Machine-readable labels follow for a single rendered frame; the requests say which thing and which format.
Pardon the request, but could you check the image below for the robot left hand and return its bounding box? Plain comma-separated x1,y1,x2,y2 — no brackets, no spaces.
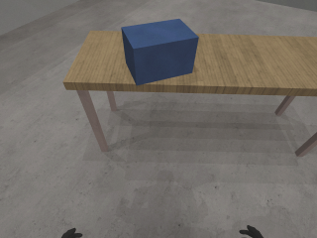
61,228,82,238

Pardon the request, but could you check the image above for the robot right hand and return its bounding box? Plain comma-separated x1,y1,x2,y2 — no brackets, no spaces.
239,225,264,238

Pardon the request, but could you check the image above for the table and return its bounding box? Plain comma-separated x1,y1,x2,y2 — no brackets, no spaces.
62,30,317,157

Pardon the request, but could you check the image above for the carton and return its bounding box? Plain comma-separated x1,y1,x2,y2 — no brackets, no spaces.
121,19,199,86

